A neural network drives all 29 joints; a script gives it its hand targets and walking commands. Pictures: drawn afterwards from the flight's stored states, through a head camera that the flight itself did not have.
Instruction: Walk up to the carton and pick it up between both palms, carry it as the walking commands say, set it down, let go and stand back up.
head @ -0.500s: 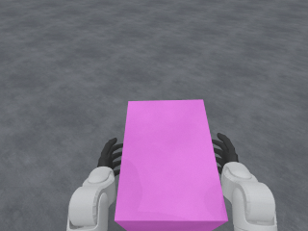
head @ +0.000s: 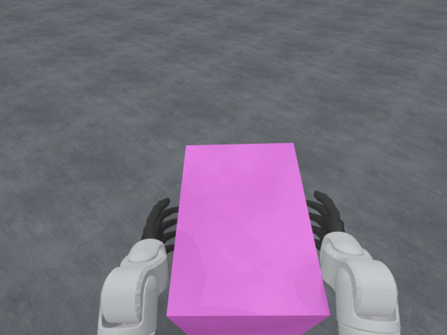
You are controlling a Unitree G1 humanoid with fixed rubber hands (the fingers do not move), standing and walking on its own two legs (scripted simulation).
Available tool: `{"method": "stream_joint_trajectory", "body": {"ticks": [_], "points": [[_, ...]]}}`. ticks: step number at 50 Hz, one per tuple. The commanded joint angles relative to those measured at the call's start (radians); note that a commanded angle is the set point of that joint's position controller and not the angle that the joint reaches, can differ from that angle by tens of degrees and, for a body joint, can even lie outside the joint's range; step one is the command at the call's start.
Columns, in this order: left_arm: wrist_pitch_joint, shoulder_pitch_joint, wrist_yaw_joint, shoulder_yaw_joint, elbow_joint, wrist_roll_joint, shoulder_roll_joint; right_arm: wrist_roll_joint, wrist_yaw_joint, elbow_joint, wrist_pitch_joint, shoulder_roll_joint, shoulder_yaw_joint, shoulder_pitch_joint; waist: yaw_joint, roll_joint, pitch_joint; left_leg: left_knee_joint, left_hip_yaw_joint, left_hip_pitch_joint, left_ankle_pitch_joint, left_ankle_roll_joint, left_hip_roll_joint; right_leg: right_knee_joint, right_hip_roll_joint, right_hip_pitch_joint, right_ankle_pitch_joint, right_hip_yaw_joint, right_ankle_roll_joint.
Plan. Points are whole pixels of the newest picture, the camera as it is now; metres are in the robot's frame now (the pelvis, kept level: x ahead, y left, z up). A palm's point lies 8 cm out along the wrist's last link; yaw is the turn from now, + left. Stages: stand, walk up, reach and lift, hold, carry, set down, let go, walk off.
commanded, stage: carry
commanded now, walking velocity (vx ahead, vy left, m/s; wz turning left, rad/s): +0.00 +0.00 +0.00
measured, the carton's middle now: (241, 247) +0.28 +0.00 +0.03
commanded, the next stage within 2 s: none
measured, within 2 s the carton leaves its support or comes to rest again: neither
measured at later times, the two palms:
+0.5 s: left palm (153, 256) +0.23 +0.14 +0.07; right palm (329, 246) +0.25 -0.14 +0.09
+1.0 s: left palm (151, 277) +0.19 +0.13 +0.10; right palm (352, 274) +0.19 -0.14 +0.12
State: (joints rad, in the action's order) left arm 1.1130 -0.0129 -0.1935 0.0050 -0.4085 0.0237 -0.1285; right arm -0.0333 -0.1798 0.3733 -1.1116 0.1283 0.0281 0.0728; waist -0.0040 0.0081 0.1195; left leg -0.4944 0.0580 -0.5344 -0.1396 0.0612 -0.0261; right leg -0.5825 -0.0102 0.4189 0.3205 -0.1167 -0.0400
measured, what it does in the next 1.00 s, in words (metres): steps on the spot: left foot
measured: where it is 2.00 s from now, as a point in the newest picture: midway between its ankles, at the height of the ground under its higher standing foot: outside the picture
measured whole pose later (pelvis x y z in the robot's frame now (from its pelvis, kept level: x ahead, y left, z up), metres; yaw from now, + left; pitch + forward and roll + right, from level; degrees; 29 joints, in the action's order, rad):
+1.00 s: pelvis -0.06 +0.00 +0.01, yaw +0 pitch +4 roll -2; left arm 1.10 -0.03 -0.18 0.02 -0.35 0.06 -0.13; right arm -0.05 -0.15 0.32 -1.06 0.13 0.04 0.06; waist -0.02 -0.03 0.18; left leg -0.49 0.09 -0.36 -0.20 0.07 0.00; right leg -0.58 -0.02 0.41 0.30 -0.10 0.01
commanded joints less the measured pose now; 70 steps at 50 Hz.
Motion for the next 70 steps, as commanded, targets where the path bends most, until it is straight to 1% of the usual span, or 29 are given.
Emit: {"method": "stream_joint_trajectory", "body": {"ticks": [1,14,25,27,29,31,33,34,35,36,37,38,39,40,41,42,43,44,46,50,51,53,54,55,57,58,62,65,70], "points": [[-0.022,-0.398,0.124,0.569,-0.090,-0.247,-0.915,0.236,0.122,0.076,0.020,0.915,-0.550,0.342,-0.003,0.023,0.164,0.109,-0.112,0.195,-0.317,0.016,-0.065,0.152,-0.048,0.068,0.259,0.081,-0.029],[-0.056,-0.423,0.133,0.543,-0.026,-0.229,-0.913,0.214,0.130,0.009,0.054,0.913,-0.522,0.366,0.001,0.034,0.180,0.105,-0.114,0.172,-0.340,0.015,-0.063,0.104,-0.022,0.071,0.275,0.080,-0.032],[-0.073,-0.441,0.138,0.545,-0.004,-0.229,-0.924,0.208,0.133,-0.015,0.075,0.927,-0.514,0.375,-0.010,-0.009,0.181,-0.022,-0.073,0.233,-0.325,0.028,-0.030,0.131,-0.036,0.177,0.342,0.085,-0.032],[-0.067,-0.434,0.138,0.552,-0.006,-0.230,-0.930,0.210,0.133,-0.013,0.070,0.928,-0.518,0.375,-0.008,0.042,0.178,0.027,-0.105,0.200,-0.364,0.036,-0.050,0.051,-0.005,0.159,0.327,0.047,-0.025],[-0.060,-0.414,0.139,0.557,-0.004,-0.229,-0.935,0.211,0.134,-0.013,0.061,0.928,-0.527,0.374,0.007,0.152,0.190,0.185,-0.155,0.087,-0.450,0.030,-0.100,-0.119,0.065,0.037,0.257,-0.024,-0.013],[-0.057,-0.401,0.141,0.558,-0.006,-0.236,-0.939,0.214,0.137,-0.014,0.050,0.937,-0.540,0.368,0.029,0.211,0.198,0.261,-0.122,-0.014,-0.489,-0.013,-0.119,-0.175,0.079,-0.080,0.227,-0.028,-0.027],[-0.070,-0.393,0.148,0.510,0.078,-0.212,-0.894,0.179,0.140,-0.091,0.055,0.900,-0.506,0.377,0.036,0.141,0.189,0.170,-0.033,-0.020,-0.446,-0.046,-0.072,-0.074,0.066,-0.075,0.281,0.001,-0.040],[-0.092,-0.406,0.153,0.471,0.140,-0.189,-0.865,0.155,0.146,-0.156,0.073,0.879,-0.472,0.387,0.029,-0.003,0.188,0.000,0.022,0.026,-0.414,-0.041,-0.026,0.033,0.015,0.001,0.376,0.083,-0.052],[-0.120,-0.440,0.162,0.443,0.186,-0.173,-0.853,0.138,0.155,-0.211,0.100,0.881,-0.443,0.393,0.009,-0.241,0.168,-0.302,0.079,0.135,-0.333,-0.026,0.043,0.235,-0.114,0.201,0.487,0.257,-0.076],[-0.133,-0.480,0.173,0.498,0.096,-0.215,-0.931,0.175,0.159,-0.120,0.121,0.958,-0.501,0.432,-0.015,-0.331,0.127,-0.586,0.101,0.301,-0.216,-0.043,0.079,0.473,-0.247,0.461,0.623,0.364,-0.107],[-0.130,-0.545,0.179,0.517,0.057,-0.231,-0.947,0.192,0.158,-0.086,0.131,0.987,-0.516,0.493,-0.037,-0.347,0.080,-0.687,0.088,0.391,-0.212,-0.045,0.080,0.584,-0.294,0.602,0.653,0.334,-0.093],[-0.119,-0.593,0.174,0.544,-0.037,-0.257,-0.955,0.229,0.149,-0.008,0.136,1.000,-0.533,0.539,-0.043,-0.299,0.072,-0.581,0.056,0.396,-0.229,-0.021,0.059,0.547,-0.247,0.531,0.563,0.235,-0.027],[-0.109,-0.565,0.170,0.530,0.018,-0.229,-0.928,0.207,0.146,-0.083,0.131,0.950,-0.482,0.493,-0.030,-0.215,0.088,-0.408,0.033,0.367,-0.277,0.001,0.059,0.430,-0.203,0.373,0.403,0.174,-0.009],[-0.107,-0.593,0.155,0.583,-0.093,-0.266,-0.950,0.242,0.138,-0.001,0.124,0.961,-0.496,0.480,-0.027,-0.111,0.118,-0.149,0.023,0.340,-0.291,0.002,0.043,0.278,-0.159,0.199,0.275,0.117,-0.014],[-0.093,-0.554,0.140,0.594,-0.137,-0.272,-0.939,0.236,0.122,0.062,0.106,0.936,-0.500,0.429,-0.019,-0.043,0.137,0.083,0.014,0.309,-0.303,-0.006,0.024,0.183,-0.121,0.057,0.160,0.076,-0.005],[-0.070,-0.446,0.130,0.550,-0.032,-0.215,-0.889,0.177,0.113,-0.014,0.081,0.872,-0.475,0.319,-0.012,-0.004,0.173,0.195,-0.158,0.336,-0.355,0.013,-0.090,0.085,-0.106,0.029,0.022,0.077,0.010],[-0.057,-0.372,0.118,0.539,0.004,-0.194,-0.891,0.155,0.113,-0.049,0.066,0.834,-0.466,0.254,-0.011,0.139,0.179,0.232,-0.382,0.370,-0.315,0.071,-0.251,0.034,-0.055,0.130,0.010,0.070,0.059],[-0.049,-0.404,0.117,0.574,-0.015,-0.200,-0.893,0.157,0.122,-0.057,0.064,0.859,-0.479,0.270,-0.008,0.187,0.153,0.281,-0.401,0.220,-0.438,0.108,-0.283,-0.052,-0.045,0.062,0.078,0.067,0.073],[-0.052,-0.465,0.124,0.568,-0.019,-0.185,-0.904,0.193,0.146,-0.036,0.069,0.887,-0.502,0.345,0.000,0.152,0.095,0.318,-0.295,0.116,-0.430,0.098,-0.250,-0.135,-0.023,0.006,0.031,0.049,0.069],[-0.043,-0.416,0.111,0.560,-0.044,-0.189,-0.908,0.231,0.141,0.068,0.054,0.876,-0.539,0.366,0.001,0.099,0.128,0.232,-0.186,0.212,-0.191,0.058,-0.167,0.111,-0.022,-0.068,-0.056,0.025,0.042],[-0.041,-0.394,0.105,0.537,-0.016,-0.175,-0.876,0.216,0.137,0.040,0.049,0.842,-0.515,0.344,-0.002,0.092,0.159,0.204,-0.178,0.238,-0.111,0.048,-0.157,0.167,-0.036,-0.106,-0.078,0.043,0.039],[-0.065,-0.365,0.108,0.437,0.131,-0.110,-0.777,0.147,0.136,-0.125,0.071,0.745,-0.417,0.302,-0.009,0.058,0.208,0.138,-0.167,0.273,0.048,0.020,-0.143,0.208,-0.107,-0.162,-0.118,0.124,0.030],[-0.096,-0.408,0.115,0.419,0.154,-0.103,-0.766,0.128,0.139,-0.161,0.096,0.740,-0.392,0.327,-0.009,-0.005,0.207,0.137,-0.144,0.230,0.014,0.003,-0.123,0.175,-0.140,-0.160,-0.131,0.150,0.021],[-0.132,-0.427,0.125,0.388,0.211,-0.087,-0.761,0.119,0.148,-0.213,0.127,0.746,-0.375,0.369,-0.008,-0.027,0.193,0.138,-0.135,0.222,-0.054,-0.004,-0.114,0.171,-0.142,-0.121,-0.109,0.159,0.012],[-0.158,-0.491,0.129,0.474,0.035,-0.163,-0.880,0.213,0.150,-0.025,0.151,0.888,-0.497,0.463,-0.008,-0.013,0.170,0.134,-0.137,0.221,-0.123,-0.004,-0.113,0.175,-0.134,-0.056,-0.058,0.156,0.005],[-0.150,-0.474,0.125,0.482,0.023,-0.169,-0.887,0.219,0.143,-0.003,0.145,0.895,-0.511,0.446,-0.008,-0.011,0.186,0.130,-0.136,0.229,-0.128,0.000,-0.116,0.172,-0.131,-0.056,-0.059,0.156,0.006],[-0.126,-0.421,0.119,0.487,0.027,-0.166,-0.837,0.192,0.124,-0.006,0.116,0.832,-0.502,0.362,-0.009,-0.038,0.225,0.095,-0.107,0.258,-0.053,0.005,-0.107,0.179,-0.150,-0.093,-0.123,0.172,0.007],[-0.120,-0.431,0.120,0.516,-0.033,-0.186,-0.851,0.202,0.121,0.053,0.110,0.839,-0.524,0.359,-0.011,-0.029,0.205,0.096,-0.101,0.263,-0.049,0.003,-0.104,0.186,-0.148,-0.080,-0.113,0.174,-0.003],[-0.101,-0.401,0.117,0.507,-0.025,-0.175,-0.821,0.188,0.115,0.050,0.091,0.804,-0.512,0.328,-0.011,-0.030,0.201,0.100,-0.097,0.268,-0.023,0.002,-0.105,0.185,-0.142,-0.098,-0.133,0.171,-0.010]]}}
